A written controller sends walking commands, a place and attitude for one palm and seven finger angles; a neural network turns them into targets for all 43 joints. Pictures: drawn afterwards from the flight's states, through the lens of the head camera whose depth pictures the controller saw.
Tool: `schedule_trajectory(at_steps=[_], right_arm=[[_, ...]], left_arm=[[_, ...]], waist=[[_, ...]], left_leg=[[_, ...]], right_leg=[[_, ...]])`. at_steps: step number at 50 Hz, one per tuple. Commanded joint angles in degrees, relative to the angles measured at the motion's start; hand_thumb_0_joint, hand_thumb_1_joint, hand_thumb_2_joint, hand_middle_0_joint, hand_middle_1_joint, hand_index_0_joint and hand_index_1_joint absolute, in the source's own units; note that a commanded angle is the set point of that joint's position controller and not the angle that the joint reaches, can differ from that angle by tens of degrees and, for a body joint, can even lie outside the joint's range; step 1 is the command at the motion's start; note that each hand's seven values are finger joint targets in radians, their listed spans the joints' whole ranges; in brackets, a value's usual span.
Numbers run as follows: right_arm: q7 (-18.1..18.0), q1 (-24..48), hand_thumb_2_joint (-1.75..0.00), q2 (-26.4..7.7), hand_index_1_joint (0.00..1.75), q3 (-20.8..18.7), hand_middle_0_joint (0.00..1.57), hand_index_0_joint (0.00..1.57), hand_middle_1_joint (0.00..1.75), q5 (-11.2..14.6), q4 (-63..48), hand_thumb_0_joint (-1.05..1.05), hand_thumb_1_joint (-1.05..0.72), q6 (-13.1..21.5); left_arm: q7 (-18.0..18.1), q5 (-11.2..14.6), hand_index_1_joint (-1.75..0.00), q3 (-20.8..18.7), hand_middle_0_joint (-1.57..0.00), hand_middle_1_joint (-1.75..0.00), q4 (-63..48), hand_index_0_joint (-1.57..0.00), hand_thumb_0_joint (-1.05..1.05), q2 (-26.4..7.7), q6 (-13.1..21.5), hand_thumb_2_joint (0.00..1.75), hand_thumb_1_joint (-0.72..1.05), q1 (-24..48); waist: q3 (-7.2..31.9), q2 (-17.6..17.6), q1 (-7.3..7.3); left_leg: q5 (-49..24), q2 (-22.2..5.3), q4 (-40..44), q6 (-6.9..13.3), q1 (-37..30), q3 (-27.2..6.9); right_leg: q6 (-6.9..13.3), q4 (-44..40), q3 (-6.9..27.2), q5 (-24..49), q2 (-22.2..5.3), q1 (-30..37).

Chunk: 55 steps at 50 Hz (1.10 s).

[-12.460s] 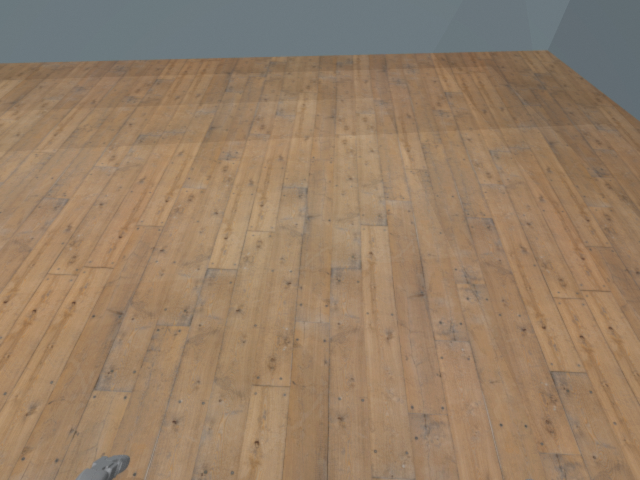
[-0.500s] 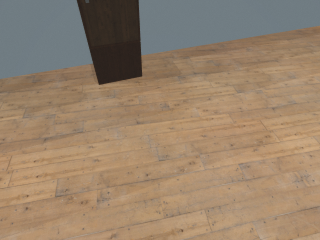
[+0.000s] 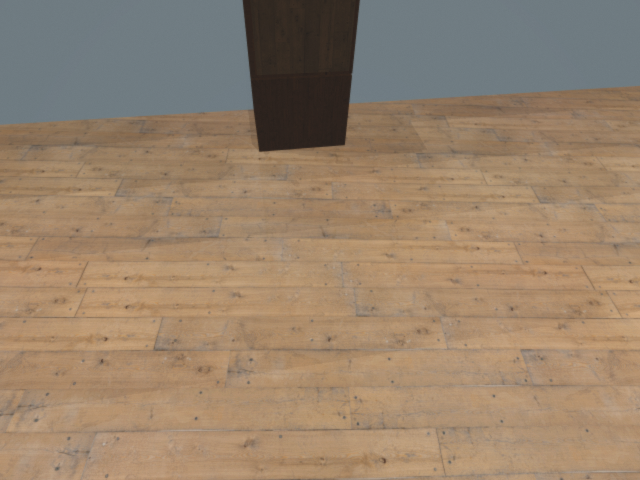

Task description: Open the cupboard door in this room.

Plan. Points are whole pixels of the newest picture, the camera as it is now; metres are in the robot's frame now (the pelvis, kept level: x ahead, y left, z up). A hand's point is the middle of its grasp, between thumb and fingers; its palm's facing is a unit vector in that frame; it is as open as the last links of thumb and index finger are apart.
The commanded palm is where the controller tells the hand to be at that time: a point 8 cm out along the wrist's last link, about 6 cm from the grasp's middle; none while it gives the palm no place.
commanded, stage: stand and wait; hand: left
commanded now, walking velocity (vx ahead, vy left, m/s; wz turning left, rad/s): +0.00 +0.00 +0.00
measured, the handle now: out of the picture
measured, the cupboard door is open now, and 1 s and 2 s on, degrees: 0 0 0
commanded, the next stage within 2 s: turn or walk to find it in 0.06 s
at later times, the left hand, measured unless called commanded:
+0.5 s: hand out of the picture -0.03 +0.21 -0.17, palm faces +0.17 -0.96 -0.23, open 7.3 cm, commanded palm none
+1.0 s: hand out of the picture -0.01 +0.24 -0.14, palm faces +0.28 -0.92 -0.27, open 7.3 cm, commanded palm none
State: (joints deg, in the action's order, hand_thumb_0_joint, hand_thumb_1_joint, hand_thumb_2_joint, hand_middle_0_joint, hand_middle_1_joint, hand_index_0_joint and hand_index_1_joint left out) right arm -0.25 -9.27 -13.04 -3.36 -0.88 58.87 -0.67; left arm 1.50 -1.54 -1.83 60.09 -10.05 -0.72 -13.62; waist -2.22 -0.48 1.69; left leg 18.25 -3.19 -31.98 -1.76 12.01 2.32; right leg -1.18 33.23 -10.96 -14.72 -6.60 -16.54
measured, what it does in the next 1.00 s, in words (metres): steps on the spot, turning left: right foot, then left foot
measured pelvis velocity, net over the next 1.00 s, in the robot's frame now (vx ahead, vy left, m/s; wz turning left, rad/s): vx -0.06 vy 0.01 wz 0.30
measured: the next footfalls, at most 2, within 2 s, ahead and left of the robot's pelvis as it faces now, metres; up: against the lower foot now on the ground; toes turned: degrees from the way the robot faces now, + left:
right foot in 0.24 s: +0.03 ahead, -0.12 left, +0.00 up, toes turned -5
left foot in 0.56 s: -0.01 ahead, +0.15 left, +0.00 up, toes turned +15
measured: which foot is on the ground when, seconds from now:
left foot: down 0.00-0.32, up 0.34-0.54, down 0.56-1.00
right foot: down 0.00-0.00, up 0.02-0.22, down 0.24-0.56, up 0.58-1.00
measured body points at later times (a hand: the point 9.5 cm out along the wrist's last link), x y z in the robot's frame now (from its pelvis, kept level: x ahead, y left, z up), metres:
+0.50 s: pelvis -0.03 +0.02 +0.00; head -0.01 +0.02 +0.45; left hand -0.04 +0.26 -0.15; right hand +0.05 -0.23 -0.15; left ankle -0.05 +0.13 -0.70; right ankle -0.01 -0.12 -0.73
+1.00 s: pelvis -0.06 +0.01 +0.01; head -0.02 +0.01 +0.46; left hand -0.02 +0.29 -0.12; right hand +0.04 -0.21 -0.15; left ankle -0.04 +0.14 -0.73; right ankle -0.04 -0.11 -0.72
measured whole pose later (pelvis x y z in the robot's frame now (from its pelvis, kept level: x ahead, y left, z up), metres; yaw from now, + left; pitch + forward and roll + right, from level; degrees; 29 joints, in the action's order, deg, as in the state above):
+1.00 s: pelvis -0.06 +0.01 +0.01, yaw +17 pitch +1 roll +1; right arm 0.1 -13.2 -10.8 -3.5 -1.7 57.3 -1.5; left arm 1.3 -0.7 -2.7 54.5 -11.9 -2.2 -6.7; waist -2.8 1.2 -2.2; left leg 9.6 2.0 -27.0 0.8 18.2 -1.4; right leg -3.6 38.6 -1.5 -22.6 -2.3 -17.0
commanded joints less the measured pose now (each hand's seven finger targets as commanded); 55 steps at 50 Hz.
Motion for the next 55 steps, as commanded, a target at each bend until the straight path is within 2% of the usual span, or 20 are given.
schedule_trajectory(at_steps=[1,4,10,13,15,16,19,24,26,27,28,29,32,37,43,49,50,52,53,55], right_arm=[[-0.85,-2.48,-0.90,-8.05,0.30,-0.21,0.20,0.20,0.30,-0.39,-1.05,0.00,-0.90,1.19],[-1.80,-0.18,-0.90,-5.34,0.30,0.69,0.20,0.20,0.30,-0.31,-0.39,0.00,-0.90,1.63],[-1.70,-2.37,-0.90,-6.34,0.30,-0.48,0.20,0.20,0.30,0.25,0.10,0.00,-0.90,1.00],[-1.12,-1.71,-0.90,-4.30,0.30,-0.38,0.20,0.20,0.30,0.73,-1.24,0.00,-0.90,0.86],[-0.76,-0.80,-0.90,-2.89,0.30,-0.48,0.20,0.20,0.30,0.57,-2.48,0.00,-0.90,-0.04],[-0.70,0.57,-0.90,-3.22,0.30,-0.62,0.20,0.20,0.30,0.30,-3.03,0.00,-0.90,-0.54],[-0.03,1.47,-0.90,-2.57,0.30,-1.04,0.20,0.20,0.30,0.46,-3.47,0.00,-0.90,-1.39],[0.77,-1.21,-0.90,-1.51,0.30,-0.75,0.20,0.20,0.30,0.55,-3.79,0.00,-0.90,-1.10],[0.84,-4.42,-0.90,-2.56,0.30,-0.83,0.20,0.20,0.30,0.28,-3.13,0.00,-0.90,-0.45],[0.87,-5.94,-0.90,-5.58,0.30,-1.50,0.20,0.20,0.30,0.10,-3.25,0.00,-0.90,-0.02],[0.59,-8.08,-0.90,-11.07,0.30,-2.90,0.20,0.20,0.30,-0.49,-3.90,0.00,-0.90,0.42],[0.17,-8.69,-0.90,-13.70,0.30,-3.34,0.20,0.20,0.30,-0.62,-3.57,0.00,-0.90,0.12],[-0.49,-2.26,-0.90,-9.90,0.30,-2.18,0.20,0.20,0.30,-0.68,-5.15,0.00,-0.90,0.28],[-0.93,-4.50,-0.90,-8.46,0.30,-1.83,0.20,0.20,0.30,-0.29,-4.97,0.00,-0.90,1.00],[-0.70,-7.34,-0.90,-8.86,0.30,-2.50,0.20,0.20,0.30,-0.66,-4.75,0.00,-0.90,0.34],[-0.48,-4.09,-0.90,-7.37,0.30,-2.17,0.20,0.20,0.30,-0.44,-4.57,0.00,-0.90,0.08],[-0.37,-3.76,-0.90,-6.08,0.30,-1.90,0.20,0.20,0.30,-0.04,-4.34,0.00,-0.90,0.05],[-0.10,-3.69,-0.90,-0.39,0.30,-0.60,0.20,0.20,0.30,0.51,-5.71,0.00,-0.90,-0.16],[-0.07,-1.55,-0.90,-2.95,0.30,-1.21,0.20,0.20,0.30,0.18,-5.95,0.00,-0.90,-0.80],[-0.15,-3.67,-0.90,-3.56,0.30,-1.58,0.20,0.20,0.30,-0.47,-3.35,0.00,-0.90,-1.98]], left_arm=[[0.21,0.89,-0.30,-0.19,-0.20,-0.30,-2.44,-0.20,0.00,-4.84,0.07,0.90,0.90,-0.89],[-0.07,0.50,-0.30,0.09,-0.20,-0.30,-0.48,-0.20,0.00,-4.79,-0.67,0.90,0.90,-0.59],[-0.09,0.89,-0.30,-0.20,-0.20,-0.30,1.13,-0.20,0.00,-5.02,0.55,0.90,0.90,-4.06],[0.51,0.50,-0.30,-1.05,-0.20,-0.30,0.99,-0.20,0.00,-8.46,1.07,0.90,0.90,-5.54],[0.53,0.36,-0.30,-2.21,-0.20,-0.30,0.25,-0.20,0.00,-11.59,1.18,0.90,0.90,-5.49],[0.57,0.25,-0.30,-2.37,-0.20,-0.30,-0.22,-0.20,0.00,-11.63,1.16,0.90,0.90,-5.53],[0.83,-0.32,-0.30,-2.52,-0.20,-0.30,-2.55,-0.20,0.00,-10.98,0.80,0.90,0.90,-1.98],[0.57,-0.45,-0.30,-3.42,-0.20,-0.30,-4.49,-0.20,0.00,-13.50,0.42,0.90,0.90,0.30],[0.29,0.24,-0.30,-3.41,-0.20,-0.30,-4.92,-0.20,0.00,-13.22,-0.04,0.90,0.90,0.69],[0.07,0.70,-0.30,-3.12,-0.20,-0.30,-5.59,-0.20,0.00,-11.33,-0.50,0.90,0.90,0.49],[-0.19,1.05,-0.30,-2.56,-0.20,-0.30,-7.90,-0.20,0.00,-7.34,-0.92,0.90,0.90,1.60],[-0.06,0.64,-0.30,-2.32,-0.20,-0.30,-8.93,-0.20,0.00,-7.51,-1.45,0.90,0.90,4.62],[-0.65,0.10,-0.30,-2.92,-0.20,-0.30,-7.73,-0.20,0.00,-8.09,-1.87,0.90,0.90,5.23],[-0.86,0.47,-0.30,-2.42,-0.20,-0.30,-7.05,-0.20,0.00,-6.90,-0.99,0.90,0.90,3.87],[-0.36,0.90,-0.30,-1.88,-0.20,-0.30,-9.64,-0.20,0.00,-6.09,-0.94,0.90,0.90,7.49],[0.14,1.16,-0.30,-1.17,-0.20,-0.30,-6.48,-0.20,0.00,-5.46,-0.09,0.90,0.90,-0.18],[0.31,1.00,-0.30,-1.13,-0.20,-0.30,-5.47,-0.20,0.00,-6.34,0.34,0.90,0.90,-2.21],[0.78,0.07,-0.30,-1.95,-0.20,-0.30,-6.08,-0.20,0.00,-13.11,1.30,0.90,0.90,-1.50],[0.67,0.33,-0.30,-1.71,-0.20,-0.30,-7.11,-0.20,0.00,-13.75,1.03,0.90,0.90,0.20],[0.69,0.59,-0.30,-1.53,-0.20,-0.30,-7.26,-0.20,0.00,-10.15,1.34,0.90,0.90,3.95]], waist=[[0.28,12.86,-0.81],[-3.89,15.31,-0.50],[2.33,7.60,-0.55],[4.06,-0.81,-0.35],[2.70,-14.64,0.37],[0.96,-16.74,1.23],[-2.07,-11.59,0.20],[0.55,-10.73,-1.14],[2.68,-5.91,-2.78],[3.02,3.78,-3.55],[1.47,20.05,-4.73],[1.01,17.20,-5.59],[-0.99,12.92,-2.74],[4.06,6.27,-2.71],[5.20,7.97,-4.49],[6.82,8.53,-1.15],[6.69,5.46,-0.21],[3.00,-15.20,-0.63],[-0.01,-11.72,0.10],[-5.64,-11.84,-2.09]], left_leg=[[-15.13,-15.02,17.78,7.97,0.86,-14.48],[-23.78,-11.69,17.24,8.33,2.12,-10.74],[-33.52,-8.24,8.65,7.18,-5.50,-9.94],[-22.10,-3.20,2.85,3.48,3.64,-5.93],[-4.48,2.24,-6.19,0.76,8.44,-0.49],[9.00,2.41,-13.44,0.42,11.12,-0.83],[12.81,0.92,-24.86,0.42,12.37,-2.08],[5.47,1.14,-10.45,-0.61,6.72,2.74],[-4.67,1.29,1.72,-0.32,-1.20,3.03],[-6.30,-2.93,8.09,1.27,-4.65,-4.93],[-11.68,-15.74,16.52,6.58,-4.46,-24.46],[-10.76,-20.28,19.29,11.04,0.70,-27.16],[2.81,-13.77,19.95,9.65,5.58,-21.88],[-15.88,-10.33,15.65,10.29,-3.93,-16.19],[-20.65,-11.12,13.92,12.28,-6.39,-21.02],[-16.63,-7.37,11.03,9.13,1.17,-18.04],[-11.40,-4.90,8.59,6.75,5.57,-15.56],[7.00,5.16,-4.81,0.47,17.57,-5.46],[11.23,3.91,-11.74,0.63,14.37,-6.35],[6.86,2.57,-19.27,0.88,14.03,-7.56]], right_leg=[[-1.36,4.13,5.42,-10.21,0.68,-1.34],[-1.29,8.17,7.24,-9.96,0.28,-1.59],[-2.12,-5.05,5.64,-0.08,1.83,2.40],[0.15,-7.41,10.19,18.29,-5.02,11.62],[6.17,-11.78,16.67,19.14,-12.94,11.14],[9.66,-14.10,18.42,20.37,-15.88,9.68],[10.73,-14.52,14.52,19.25,-16.27,3.70],[6.99,-9.08,7.62,15.15,-13.83,3.76],[3.53,-2.83,4.49,9.70,-11.87,0.59],[0.55,5.06,2.27,1.01,-7.98,-4.87],[-3.39,17.75,0.52,-16.66,-0.35,-14.73],[-2.37,25.32,6.64,-20.46,-0.11,-13.43],[-1.89,31.24,10.28,-11.16,-0.63,-14.37],[-2.90,27.77,9.95,-7.71,1.29,-14.22],[-3.08,17.69,10.50,-11.97,2.85,-11.65],[-1.70,-4.01,8.10,-2.14,4.79,5.10],[-1.50,-11.14,8.73,2.70,3.52,10.99],[5.45,-20.10,29.35,-0.28,-14.40,11.87],[9.28,-22.13,29.98,-2.82,-17.92,2.59],[8.85,-23.40,26.35,-6.76,-12.65,-3.45]])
